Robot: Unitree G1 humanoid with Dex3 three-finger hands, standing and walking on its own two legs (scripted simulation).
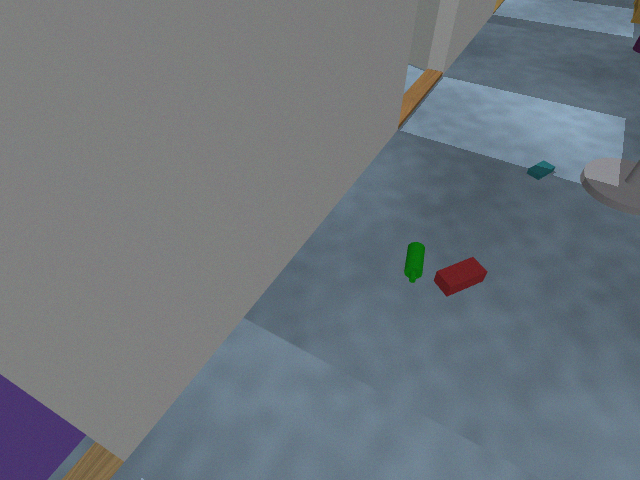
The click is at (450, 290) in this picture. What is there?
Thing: lying carton
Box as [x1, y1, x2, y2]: [434, 257, 486, 296]
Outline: 485,269 473,257 471,257 437,271 434,281 446,296 481,281 486,273
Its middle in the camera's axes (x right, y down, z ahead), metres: +0.56 +0.14 +1.54
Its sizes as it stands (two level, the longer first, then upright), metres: 0.177 0.085 0.062
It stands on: the floor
